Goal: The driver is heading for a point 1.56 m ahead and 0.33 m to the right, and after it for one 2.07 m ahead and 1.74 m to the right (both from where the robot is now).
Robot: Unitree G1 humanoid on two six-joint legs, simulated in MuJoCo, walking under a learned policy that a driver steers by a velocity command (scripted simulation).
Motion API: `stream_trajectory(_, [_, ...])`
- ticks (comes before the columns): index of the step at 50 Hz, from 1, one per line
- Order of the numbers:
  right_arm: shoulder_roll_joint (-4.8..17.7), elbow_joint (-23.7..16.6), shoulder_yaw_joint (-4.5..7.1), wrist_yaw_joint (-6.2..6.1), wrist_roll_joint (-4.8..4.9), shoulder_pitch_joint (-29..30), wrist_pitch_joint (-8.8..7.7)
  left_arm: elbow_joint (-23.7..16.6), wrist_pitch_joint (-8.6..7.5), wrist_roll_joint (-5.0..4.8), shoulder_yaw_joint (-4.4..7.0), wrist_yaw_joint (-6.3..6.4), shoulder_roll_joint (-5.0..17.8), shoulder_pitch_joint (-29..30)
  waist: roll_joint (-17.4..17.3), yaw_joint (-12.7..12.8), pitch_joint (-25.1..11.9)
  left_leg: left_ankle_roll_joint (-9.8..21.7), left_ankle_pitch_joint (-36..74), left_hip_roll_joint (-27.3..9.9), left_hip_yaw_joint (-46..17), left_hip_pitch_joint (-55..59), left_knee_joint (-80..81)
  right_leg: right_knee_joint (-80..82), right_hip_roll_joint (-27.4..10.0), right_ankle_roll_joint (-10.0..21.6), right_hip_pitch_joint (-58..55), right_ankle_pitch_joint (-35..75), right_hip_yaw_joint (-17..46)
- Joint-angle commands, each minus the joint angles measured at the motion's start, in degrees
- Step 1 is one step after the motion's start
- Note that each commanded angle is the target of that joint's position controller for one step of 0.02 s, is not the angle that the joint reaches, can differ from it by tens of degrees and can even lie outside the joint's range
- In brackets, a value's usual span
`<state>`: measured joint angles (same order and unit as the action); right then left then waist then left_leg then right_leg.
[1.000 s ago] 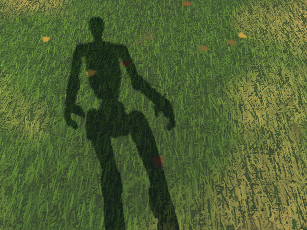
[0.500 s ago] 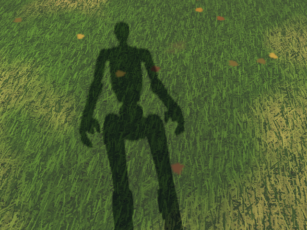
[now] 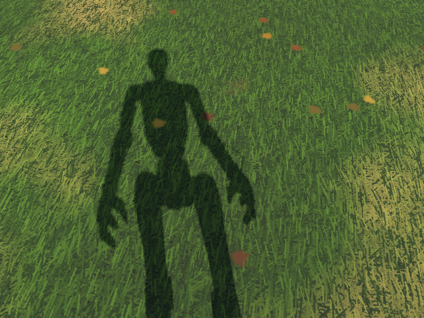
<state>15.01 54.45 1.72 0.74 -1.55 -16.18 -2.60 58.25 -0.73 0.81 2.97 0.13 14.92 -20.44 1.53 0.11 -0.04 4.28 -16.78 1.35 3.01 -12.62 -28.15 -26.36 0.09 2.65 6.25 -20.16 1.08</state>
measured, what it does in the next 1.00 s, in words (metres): walks ahead: right foot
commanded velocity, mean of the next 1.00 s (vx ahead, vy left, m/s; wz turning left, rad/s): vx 0.46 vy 0.00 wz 0.00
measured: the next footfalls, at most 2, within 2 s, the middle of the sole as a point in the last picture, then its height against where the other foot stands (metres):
right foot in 0.46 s outside the picture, level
left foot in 1.02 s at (185, 269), level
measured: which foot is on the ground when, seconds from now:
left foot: down 0.00-0.48, up 0.50-1.00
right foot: down 0.00-0.00, up 0.02-0.44, down 0.46-1.00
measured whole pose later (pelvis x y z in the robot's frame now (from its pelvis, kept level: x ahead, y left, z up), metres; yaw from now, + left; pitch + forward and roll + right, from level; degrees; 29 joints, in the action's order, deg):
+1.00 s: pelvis +0.52 +0.01 -0.01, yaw +0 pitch +1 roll -1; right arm 10.7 49.7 1.0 1.3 -1.6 1.1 -3.5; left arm 62.3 -5.0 1.5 1.3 0.9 10.4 -27.3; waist -0.7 4.1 3.6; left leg 5.6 -5.8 -0.3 5.2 -27.1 -29.6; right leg -15.9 3.8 3.5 -7.5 -23.4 -3.5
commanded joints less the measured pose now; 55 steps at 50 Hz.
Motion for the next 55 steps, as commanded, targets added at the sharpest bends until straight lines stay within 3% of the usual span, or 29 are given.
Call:
stream_trajectory(1, [12.2,3.6,3.12,-0.78,-0.21,-19.9,-1.18,-8.0,-2.04,0.13,-0.38,-0.68,0.6,10.6,-19.5,-9.1,3.4,7.4,-28.2,-21.6,-38.8,23.5,23.2,-22.3,4.0,2.9,36.3,-11.0,-4.3])
stream_trajectory(2, [10.0,3.5,2.52,-0.9,-0.42,-16.4,-0.9,-7.8,-2.04,1.22,0.58,-0.83,5.0,11.0,-10.6,-5.9,7.3,9.6,-28.0,-23.4,-40.2,17.7,23.0,-31.1,0.7,4.1,37.5,-9.4,1.1])
stream_trajectory(3, [7.9,1.7,1.98,-0.74,-0.26,-11.1,-1.19,-7.1,-2.32,0.93,0.58,-1.46,4.6,10.4,-5.8,-3.0,8.9,8.9,-23.8,-21.0,-34.9,14.6,22.2,-33.4,-1.7,4.5,37.4,-3.7,2.6])
stream_trajectory(4, [6.6,0.8,1.63,-0.64,-0.06,-8.3,-1.73,-6.1,-2.7,0.61,0.33,-1.97,3.9,9.1,-4.5,-1.5,8.4,7.5,-16.5,-18.2,-29.3,13.6,22.6,-33.3,-3.2,4.0,35.7,0.8,2.3])
stream_trajectory(6, [4.9,1.0,0.9,-0.85,0.31,-7.6,-2.67,-5.3,-2.59,1.42,0.31,-2.56,3.7,9.0,-4.5,-0.7,6.3,5.8,-1.3,-14.6,-20.7,14.7,22.8,-32.3,-4.4,2.3,33.7,6.4,0.2])
stream_trajectory(9, [3.6,3.8,0.3,-0.99,0.76,-12.9,-3.16,-6.2,-1.76,1.5,0.0,-2.76,2.4,12.1,-5.5,-1.2,4.9,5.7,19.6,-12.7,-13.5,17.4,20.4,-32.1,-4.1,0.2,35.5,9.2,-2.8])
stream_trajectory(13, [2.9,5.3,-0.26,-1.28,0.61,-14.9,-2.9,-10.1,-1.41,1.14,-0.97,-2.71,0.9,21.8,-5.9,-2.7,7.3,6.1,29.0,-11.0,-8.9,15.0,20.4,-22.9,-3.0,-1.4,35.8,12.8,-6.0])
stream_trajectory(17, [3.6,6.6,-0.27,-1.54,0.43,-15.7,-2.95,-12.6,-1.52,0.43,-1.69,-2.45,0.4,27.0,-7.4,-3.3,8.4,6.0,35.2,-11.7,-6.9,14.2,20.5,-10.9,-1.0,0.4,28.8,15.9,-8.2])
stream_trajectory(20, [4.8,6.8,0.01,-1.75,0.55,-12.9,-3.14,-11.8,-1.97,0.39,-0.86,-1.48,2.4,21.5,-7.5,0.4,5.3,4.7,53.6,-13.0,-5.2,16.9,13.3,-7.4,1.7,3.9,19.2,13.8,-8.5])
stream_trajectory(22, [5.9,6.5,0.43,-1.85,0.57,-10.8,-2.65,-6.7,-2.78,0.43,0.63,-0.5,4.7,5.8,-6.5,7.1,-2.9,3.1,59.4,-11.5,-3.3,16.0,-4.7,-2.7,4.1,6.2,2.8,13.8,-8.4])
stream_trajectory(23, [5.2,5.8,0.19,-1.63,0.76,-10.7,-2.61,-4.2,-3.15,1.47,1.76,0.22,7.4,-3.2,-4.3,10.2,-7.8,2.5,44.9,-9.4,-2.4,6.3,-18.7,-1.6,-2.3,8.1,-10.7,9.4,-1.6])
stream_trajectory(24, [-1.1,4.2,-0.91,-1.0,1.84,-15.4,-2.5,-3.7,-3.22,2.82,3.07,0.47,13.0,-8.3,7.2,7.5,-14.7,0.5,6.3,-0.9,0.4,-11.1,-40.8,1.5,-19.6,13.7,-24.4,-0.2,24.3])
stream_trajectory(25, [2.0,4.9,0.3,-0.8,1.36,-16.4,-2.38,-3.6,-2.59,0.83,3.09,-0.39,12.3,-5.2,7.0,6.0,-16.3,1.1,-11.5,3.6,-6.5,-19.7,-51.0,11.5,-23.3,17.6,-23.2,-4.6,42.4])
stream_trajectory(26, [3.8,3.3,0.96,-0.85,0.69,-11.0,-2.25,-4.7,-2.55,-0.4,2.46,-0.54,9.2,2.5,3.3,2.8,-5.8,1.8,-5.8,-1.0,-7.4,-23.7,-51.0,13.1,-21.2,15.7,-14.3,-9.2,33.1])
stream_trajectory(27, [3.4,2.3,0.88,-0.54,0.38,-7.0,-2.59,-5.5,-3.03,-0.6,1.45,-0.83,4.9,6.5,0.0,2.0,-0.1,1.8,-1.4,-3.3,-6.6,-22.7,-47.7,15.5,-18.8,14.3,-5.5,-5.5,25.6])
stream_trajectory(28, [2.2,2.2,0.89,-0.39,0.31,-5.8,-2.43,-5.2,-3.6,-0.23,0.86,-0.83,2.9,8.0,-0.9,0.2,2.5,1.7,0.6,-5.1,-6.5,-20.1,-44.3,17.0,-16.0,12.3,0.1,0.2,20.1])
stream_trajectory(30, [0.2,2.6,0.64,0.28,-0.72,-7.0,-1.02,-3.3,-4.59,0.01,-0.03,-0.5,0.5,6.4,0.1,-2.3,2.9,0.5,1.6,-6.5,-6.2,-14.8,-39.9,18.2,-12.7,10.4,5.8,9.8,12.6])
stream_trajectory(32, [-0.5,1.9,0.69,0.69,-0.79,-5.6,-0.16,-1.7,-5.52,-0.07,0.12,-0.43,1.6,2.8,0.4,-2.8,3.0,-0.4,2.7,-6.9,-4.8,-15.8,-37.3,18.8,-11.7,10.6,6.1,16.1,9.2])
stream_trajectory(34, [0.0,0.0,0.76,0.89,-0.84,-0.5,0.4,-0.9,-5.69,-0.17,0.28,-0.37,2.9,0.6,0.5,-2.2,4.6,-1.5,6.6,-7.9,-3.5,-20.3,-33.2,20.5,-10.9,10.5,5.2,16.7,6.8])
stream_trajectory(39, [-0.4,-4.4,0.25,1.2,-0.05,12.2,0.21,0.3,-5.45,-0.39,-0.3,-0.24,2.5,-4.9,0.8,1.0,6.1,-3.2,16.2,-7.1,-0.3,-23.9,-17.3,20.4,-8.6,8.3,0.4,26.2,2.4])
stream_trajectory(44, [-0.4,-7.2,-0.16,1.02,0.2,20.0,-0.16,2.2,-5.11,0.24,-0.51,0.51,2.8,-10.2,1.8,3.7,6.3,-2.0,16.9,-4.7,1.6,-24.3,-7.7,17.6,-10.6,8.4,-9.4,34.5,1.7])
stream_trajectory(47, [0.5,-8.0,0.23,0.81,0.23,19.9,-0.84,2.7,-4.77,0.81,-0.28,1.08,3.7,-9.6,2.2,2.3,6.0,0.3,11.1,-3.1,1.8,-21.5,-4.1,13.0,-12.6,8.3,-14.2,44.6,1.4])
stream_trajectory(49, [2.1,-5.6,1.18,0.09,0.16,11.2,-1.46,2.6,-4.63,0.93,0.01,1.19,4.7,-7.7,3.0,-1.7,1.6,2.6,6.9,0.4,3.0,-9.9,-1.2,2.8,-12.1,6.9,-14.2,59.1,0.0])
stream_trajectory(50, [3.0,-2.2,1.86,-0.5,-0.42,1.6,-2.15,2.6,-4.45,0.48,-0.11,1.1,4.4,-6.8,1.6,-5.7,-2.9,4.1,11.8,1.1,3.1,1.6,3.0,-8.1,-9.9,5.5,-10.9,58.9,-1.8])
stream_trajectory(51, [6.5,0.1,2.93,-1.25,-1.95,-8.2,-2.79,1.0,-4.71,-0.44,-0.69,1.06,3.0,-6.4,-1.0,-8.8,-9.4,6.7,17.4,-8.5,-6.1,17.2,1.8,-23.0,-7.5,4.1,0.7,42.3,-3.1])
stream_trajectory(52, [12.1,0.6,4.36,-1.31,-2.53,-11.4,-2.49,0.6,-4.5,-3.26,-1.92,0.69,-3.4,-14.7,-14.5,-5.7,-18.2,17.4,33.3,-27.7,-32.6,34.0,3.0,-47.1,3.7,0.7,21.1,-4.3,-6.9])
stream_trajectory(53, [9.7,0.4,4.21,-0.76,0.66,-9.3,-1.77,1.7,-4.07,-1.67,0.04,1.36,3.1,-11.9,-5.6,-5.6,-18.1,18.1,43.1,-26.2,-34.8,29.6,5.4,-52.6,3.9,1.0,23.6,-10.0,1.6])
stream_trajectory(54, [6.8,-0.4,3.16,-0.7,1.2,-2.5,-1.98,-0.1,-4.16,-1.12,0.11,1.46,2.2,-6.9,-5.1,-3.0,-9.4,16.2,48.8,-24.0,-24.4,21.7,5.9,-51.3,1.2,1.0,25.5,-6.5,3.2])
stream_trajectory(55, [2.7,-0.5,2.12,-0.56,0.96,0.7,-2.35,-0.5,-4.26,-0.45,-0.04,1.4,1.2,-4.0,-3.1,-2.0,-4.3,13.8,51.1,-21.1,-18.4,15.2,7.8,-47.8,-0.6,0.8,25.3,-4.1,2.8])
